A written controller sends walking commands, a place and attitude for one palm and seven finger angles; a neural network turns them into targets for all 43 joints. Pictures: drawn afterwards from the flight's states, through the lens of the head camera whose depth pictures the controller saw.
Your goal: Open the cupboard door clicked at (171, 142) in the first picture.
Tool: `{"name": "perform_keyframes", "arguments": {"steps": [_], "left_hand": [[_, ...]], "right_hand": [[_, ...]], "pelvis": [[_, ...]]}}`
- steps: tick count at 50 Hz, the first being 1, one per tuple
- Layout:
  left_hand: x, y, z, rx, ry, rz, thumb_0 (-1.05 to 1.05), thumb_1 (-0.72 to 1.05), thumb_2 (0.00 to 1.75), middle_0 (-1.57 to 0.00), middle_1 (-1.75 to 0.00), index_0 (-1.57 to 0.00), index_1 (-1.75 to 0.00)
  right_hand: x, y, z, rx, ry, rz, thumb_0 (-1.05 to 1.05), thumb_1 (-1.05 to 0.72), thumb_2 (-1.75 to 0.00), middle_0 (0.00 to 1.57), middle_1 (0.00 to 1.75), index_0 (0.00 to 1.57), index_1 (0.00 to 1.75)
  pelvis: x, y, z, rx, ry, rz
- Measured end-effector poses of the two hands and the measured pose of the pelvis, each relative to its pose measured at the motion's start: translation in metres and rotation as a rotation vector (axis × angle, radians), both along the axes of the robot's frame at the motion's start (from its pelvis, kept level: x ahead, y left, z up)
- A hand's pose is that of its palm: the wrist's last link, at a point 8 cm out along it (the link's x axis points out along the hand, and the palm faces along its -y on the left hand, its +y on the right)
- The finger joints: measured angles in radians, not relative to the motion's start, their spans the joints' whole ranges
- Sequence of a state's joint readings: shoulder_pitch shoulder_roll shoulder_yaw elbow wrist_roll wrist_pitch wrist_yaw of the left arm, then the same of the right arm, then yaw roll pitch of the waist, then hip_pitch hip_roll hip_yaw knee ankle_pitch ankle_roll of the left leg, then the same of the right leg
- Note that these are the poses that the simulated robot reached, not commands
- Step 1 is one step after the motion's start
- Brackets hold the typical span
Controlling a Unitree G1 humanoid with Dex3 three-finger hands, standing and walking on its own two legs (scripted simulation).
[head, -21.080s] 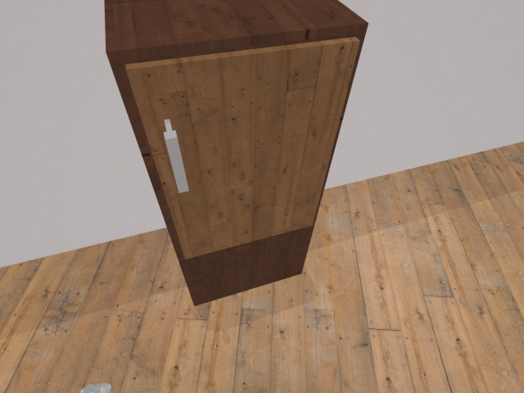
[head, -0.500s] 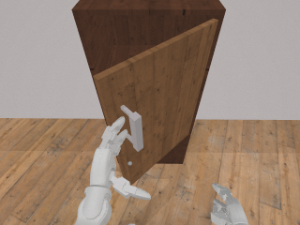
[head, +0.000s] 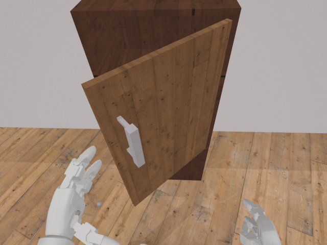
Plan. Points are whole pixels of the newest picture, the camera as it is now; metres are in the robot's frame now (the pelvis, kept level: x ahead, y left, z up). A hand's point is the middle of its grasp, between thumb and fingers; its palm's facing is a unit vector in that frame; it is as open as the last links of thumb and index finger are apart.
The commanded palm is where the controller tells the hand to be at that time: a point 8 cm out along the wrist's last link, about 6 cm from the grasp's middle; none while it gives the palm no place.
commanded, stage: draw the hand back to the body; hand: left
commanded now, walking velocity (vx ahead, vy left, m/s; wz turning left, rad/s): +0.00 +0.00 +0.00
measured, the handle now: (130, 142) +0.33 +0.11 +0.10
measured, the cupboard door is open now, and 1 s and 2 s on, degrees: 44 44 44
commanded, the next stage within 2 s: step back with the hand held close in 1.68 s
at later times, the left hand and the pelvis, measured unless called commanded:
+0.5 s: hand (66, 201) +0.18 +0.19 +0.12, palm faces +0.01 -1.00 -0.05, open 16.3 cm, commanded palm +0.15 +0.25 +0.14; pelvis +0.00 +0.02 +0.01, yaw +0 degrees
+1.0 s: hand (15, 177) +0.20 +0.27 +0.17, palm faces +0.30 -0.89 -0.36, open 12.7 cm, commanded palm +0.15 +0.32 +0.19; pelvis +0.00 +0.05 +0.04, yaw -1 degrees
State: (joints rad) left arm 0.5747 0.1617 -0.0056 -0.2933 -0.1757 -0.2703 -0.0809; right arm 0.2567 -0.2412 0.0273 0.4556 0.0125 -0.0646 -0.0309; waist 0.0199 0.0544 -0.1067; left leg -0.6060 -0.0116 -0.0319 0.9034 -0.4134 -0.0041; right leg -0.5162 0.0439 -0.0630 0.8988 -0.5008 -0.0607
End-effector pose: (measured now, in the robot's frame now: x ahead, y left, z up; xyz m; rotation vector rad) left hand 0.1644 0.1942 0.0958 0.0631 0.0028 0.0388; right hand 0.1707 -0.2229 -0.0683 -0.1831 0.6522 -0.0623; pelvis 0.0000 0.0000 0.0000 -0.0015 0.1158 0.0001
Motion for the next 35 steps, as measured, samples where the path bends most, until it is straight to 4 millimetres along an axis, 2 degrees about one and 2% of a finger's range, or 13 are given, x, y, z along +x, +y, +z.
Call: {"name": "perform_keyframes", "arguments": {"steps": [8,14,19,26,31,35], "left_hand": [[0.006,0.007,-0.003,-0.015,-0.018,-0.034,-0.01,-0.5,0.3,-0.15,-0.3,-0.15,-0.3],[0.007,0.026,0.014,0.009,-0.043,-0.021,-0.01,-0.5,0.3,-0.16,-0.3,-0.15,-0.3],[0.001,0.041,0.024,-0.008,-0.048,-0.013,-0.01,-0.5,0.3,-0.15,-0.3,-0.15,-0.3],[-0.008,0.053,0.031,-0.015,-0.033,-0.029,-0.01,-0.5,0.3,-0.15,-0.3,-0.15,-0.3],[-0.011,0.065,0.043,0.008,-0.073,-0.015,-0.01,-0.47,0.31,-0.16,-0.3,-0.15,-0.3],[-0.011,0.078,0.056,0.14,-0.066,0.083,-0.01,-0.39,0.34,-0.16,-0.3,-0.15,-0.3]], "right_hand": [[-0.005,-0.01,-0.004,-0.019,-0.006,-0.026,0.02,-0.9,-0.9,0.2,0.3,0.2,0.3],[-0.007,-0.005,0.002,-0.01,-0.019,-0.056,0.02,-0.9,-0.9,0.2,0.3,0.2,0.3],[-0.003,0.007,0.01,-0.002,-0.05,-0.053,0.02,-0.9,-0.9,0.2,0.3,0.2,0.3],[0.006,0.03,0.023,-0.002,-0.107,-0.015,0.02,-0.9,-0.9,0.2,0.3,0.2,0.3],[0.01,0.047,0.03,0.004,-0.135,0.015,0.02,-0.9,-0.9,0.2,0.3,0.2,0.3],[0.009,0.059,0.035,-0.007,-0.119,0.02,0.02,-0.9,-0.9,0.2,0.3,0.2,0.3]], "pelvis": [[-0.003,-0.004,-0.003,-0.003,0.009,0.005],[0.001,0.002,0.002,-0.006,-0.008,-0.003],[0.002,0.011,0.006,-0.014,-0.024,-0.005],[-0.002,0.026,0.01,-0.025,-0.042,0.0],[-0.006,0.034,0.012,-0.031,-0.057,0.004],[-0.006,0.039,0.018,-0.033,-0.081,-0.003]]}}
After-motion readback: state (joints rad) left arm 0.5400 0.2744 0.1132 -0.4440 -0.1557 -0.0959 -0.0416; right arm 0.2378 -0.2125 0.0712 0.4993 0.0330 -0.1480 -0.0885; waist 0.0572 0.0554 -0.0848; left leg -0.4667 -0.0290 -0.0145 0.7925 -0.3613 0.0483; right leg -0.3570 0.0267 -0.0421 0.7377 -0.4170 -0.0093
